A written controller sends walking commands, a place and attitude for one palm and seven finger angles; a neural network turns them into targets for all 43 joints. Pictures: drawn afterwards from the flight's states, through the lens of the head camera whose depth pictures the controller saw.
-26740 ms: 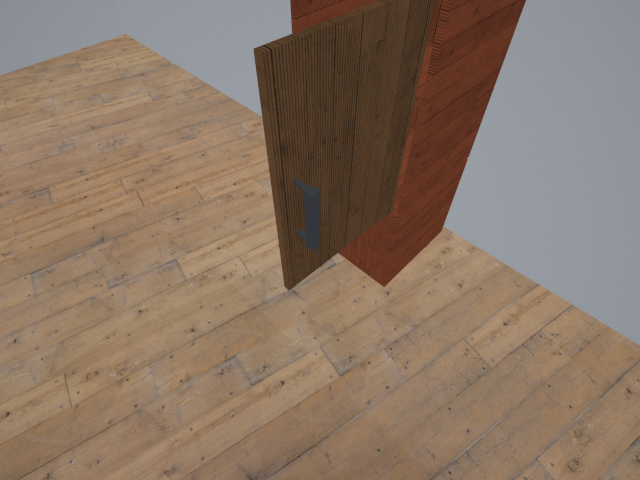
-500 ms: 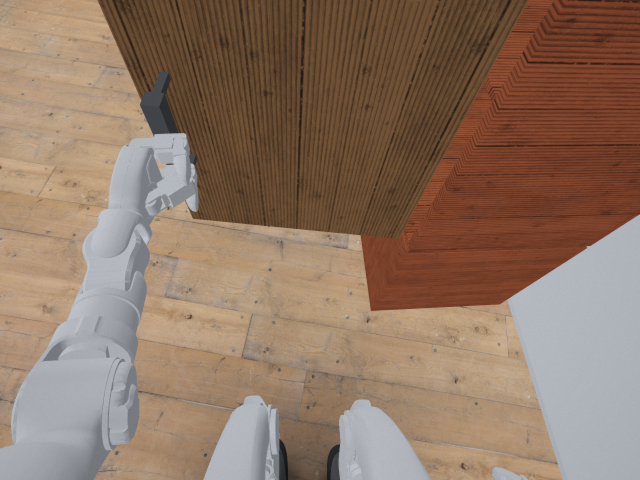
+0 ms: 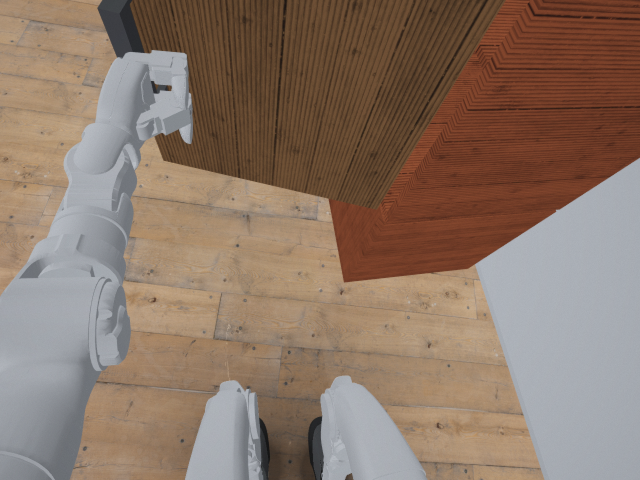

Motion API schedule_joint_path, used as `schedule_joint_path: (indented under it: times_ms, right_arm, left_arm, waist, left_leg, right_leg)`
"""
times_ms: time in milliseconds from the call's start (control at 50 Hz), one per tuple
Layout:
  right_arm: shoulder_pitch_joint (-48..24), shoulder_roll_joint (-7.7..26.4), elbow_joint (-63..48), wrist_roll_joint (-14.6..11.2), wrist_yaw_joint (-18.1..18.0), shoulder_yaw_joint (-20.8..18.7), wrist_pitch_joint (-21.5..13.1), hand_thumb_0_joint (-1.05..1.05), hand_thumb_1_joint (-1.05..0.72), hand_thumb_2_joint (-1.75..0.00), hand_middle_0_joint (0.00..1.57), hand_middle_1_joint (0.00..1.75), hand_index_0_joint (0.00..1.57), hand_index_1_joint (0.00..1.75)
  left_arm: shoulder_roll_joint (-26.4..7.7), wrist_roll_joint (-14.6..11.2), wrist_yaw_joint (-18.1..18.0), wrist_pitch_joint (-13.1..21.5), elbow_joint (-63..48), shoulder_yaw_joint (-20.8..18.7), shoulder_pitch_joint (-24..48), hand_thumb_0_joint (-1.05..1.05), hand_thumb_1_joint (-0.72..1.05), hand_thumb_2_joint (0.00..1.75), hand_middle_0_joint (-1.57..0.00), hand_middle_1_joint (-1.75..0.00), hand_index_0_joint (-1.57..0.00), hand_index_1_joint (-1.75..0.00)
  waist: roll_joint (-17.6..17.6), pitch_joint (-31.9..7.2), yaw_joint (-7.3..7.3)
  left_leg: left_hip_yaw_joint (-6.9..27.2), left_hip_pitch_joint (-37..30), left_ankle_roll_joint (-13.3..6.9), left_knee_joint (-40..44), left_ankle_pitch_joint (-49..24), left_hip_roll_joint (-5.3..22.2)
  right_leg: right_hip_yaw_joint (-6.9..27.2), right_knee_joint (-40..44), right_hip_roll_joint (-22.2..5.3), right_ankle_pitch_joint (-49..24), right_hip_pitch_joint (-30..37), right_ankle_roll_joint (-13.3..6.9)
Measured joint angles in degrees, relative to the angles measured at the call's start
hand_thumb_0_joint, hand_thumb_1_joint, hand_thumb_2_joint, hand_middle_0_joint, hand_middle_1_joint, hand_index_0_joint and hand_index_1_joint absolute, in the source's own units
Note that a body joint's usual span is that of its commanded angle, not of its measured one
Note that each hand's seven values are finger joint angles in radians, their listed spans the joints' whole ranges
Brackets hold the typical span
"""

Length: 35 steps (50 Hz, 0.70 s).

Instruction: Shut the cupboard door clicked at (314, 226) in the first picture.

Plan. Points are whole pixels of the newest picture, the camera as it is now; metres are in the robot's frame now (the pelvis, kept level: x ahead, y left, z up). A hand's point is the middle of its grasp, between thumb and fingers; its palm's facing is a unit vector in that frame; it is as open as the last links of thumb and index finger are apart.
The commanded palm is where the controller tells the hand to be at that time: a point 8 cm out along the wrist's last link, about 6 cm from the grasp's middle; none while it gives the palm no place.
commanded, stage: push the door shut along its arc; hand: left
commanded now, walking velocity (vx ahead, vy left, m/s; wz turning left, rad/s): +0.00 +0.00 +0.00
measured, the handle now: (142, 58) +0.61 +0.17 +0.06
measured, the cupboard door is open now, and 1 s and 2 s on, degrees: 71 61 60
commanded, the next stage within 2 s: pull the fist back off the door in 0.80 s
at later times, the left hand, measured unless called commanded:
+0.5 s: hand (214, 73) +0.58 +0.08 +0.07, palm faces -0.35 -0.94 -0.03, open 3.1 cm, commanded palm +0.59 +0.10 +0.07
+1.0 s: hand (237, 54) +0.61 +0.06 +0.07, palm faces -0.20 -0.98 +0.08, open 3.4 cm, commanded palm +0.61 +0.05 +0.07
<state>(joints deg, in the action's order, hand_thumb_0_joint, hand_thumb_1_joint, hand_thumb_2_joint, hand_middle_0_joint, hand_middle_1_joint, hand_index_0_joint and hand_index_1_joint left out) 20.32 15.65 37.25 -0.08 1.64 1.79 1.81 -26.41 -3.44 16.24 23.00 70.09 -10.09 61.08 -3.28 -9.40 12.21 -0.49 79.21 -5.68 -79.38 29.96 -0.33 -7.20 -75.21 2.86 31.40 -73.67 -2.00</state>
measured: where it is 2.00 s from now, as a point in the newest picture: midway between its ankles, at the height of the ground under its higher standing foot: outside the picture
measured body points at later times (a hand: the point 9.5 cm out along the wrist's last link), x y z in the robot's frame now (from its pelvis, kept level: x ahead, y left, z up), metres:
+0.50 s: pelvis +0.01 -0.02 -0.01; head +0.20 +0.01 +0.40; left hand +0.60 +0.14 +0.07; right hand -0.02 -0.27 -0.11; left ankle +0.05 +0.06 -0.59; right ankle +0.03 -0.11 -0.59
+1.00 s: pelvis +0.00 -0.02 -0.03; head +0.21 +0.02 +0.37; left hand +0.62 +0.11 +0.07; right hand -0.02 -0.29 -0.12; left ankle +0.05 +0.06 -0.59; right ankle +0.03 -0.11 -0.59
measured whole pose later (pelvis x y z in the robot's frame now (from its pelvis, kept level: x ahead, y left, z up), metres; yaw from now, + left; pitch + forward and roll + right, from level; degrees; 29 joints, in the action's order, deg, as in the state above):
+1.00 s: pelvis +0.00 -0.02 -0.03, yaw -2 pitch +35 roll -7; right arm 21.3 15.2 38.3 3.1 0.9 2.8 -3.9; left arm -29.8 -2.1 11.3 10.9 76.6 -13.9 81.3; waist -3.6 -8.3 16.0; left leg 0.9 88.3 -4.0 -85.7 32.3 1.7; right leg -8.7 -80.8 4.7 33.2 -82.8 -3.9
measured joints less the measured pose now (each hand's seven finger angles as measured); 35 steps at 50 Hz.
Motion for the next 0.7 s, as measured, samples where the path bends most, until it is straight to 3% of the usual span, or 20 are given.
schedule_joint_path:
  times_ms: [200, 420, 520, 700]
  right_arm:
    - [1.34, -0.39, -1.14, 0.4, 0.14, 0.85, 0.23, 0.0, -0.91, -0.9, 0.2, 0.3, 0.21, 0.3]
    - [2.58, -1.03, -1.23, 0.37, -0.28, 1.51, -0.19, 0.0, -0.91, -0.9, 0.2, 0.3, 0.21, 0.3]
    - [2.76, -0.87, -0.87, 0.43, -0.73, 1.47, -0.75, 0.0, -0.91, -0.9, 0.2, 0.3, 0.21, 0.3]
    - [1.13, -0.26, 1.33, 0.74, -1.4, 0.86, -2.84, 0.0, -0.91, -0.9, 0.2, 0.3, 0.21, 0.3]
  left_arm:
    - [-2.51, 1.81, 2.37, -3.41, 0.92, -3.57, 3.98, 0.01, 0.9, 0.9, -1.3, -1.5, -1.3, -1.5]
    - [-6.17, 2.26, 5.98, -5.95, 1.54, -5.68, 7.06, 0.02, 0.9, 0.9, -1.3, -1.5, -1.3, -1.5]
    - [-7.29, 2.05, 8.04, -7.05, 2.17, -5.3, 8.02, 0.01, 0.88, 0.91, -1.3, -1.5, -1.3, -1.5]
    - [-6.63, 1.04, 8.48, -8.94, 2.92, -0.57, 11.76, 0.01, 0.94, 0.96, -1.3, -1.5, -1.3, -1.5]
  waist:
    - [-0.68, 0.15, 2.18]
    - [-0.93, 0.82, 3.15]
    - [-0.74, 0.74, 2.95]
    - [-0.2, 0.87, 2.39]
  left_leg:
    - [-0.45, 2.19, 0.19, -1.52, 1.2, 1.2]
    - [-0.59, 2.43, 0.93, -1.95, 2.2, 2.29]
    - [-0.41, 2.6, 1.26, -2.21, 2.52, 2.42]
    - [0.86, 4.11, 1.73, -3.28, 2.49, 1.99]
  right_leg:
    - [0.49, -1.29, 1.11, 0.57, -2.62, -0.35]
    - [0.76, -1.69, 2.21, 1.11, -3.32, -1.11]
    - [0.61, -2.0, 2.37, 1.47, -3.55, -1.45]
    - [-0.72, -2.82, 2.03, 1.85, -4.48, -1.98]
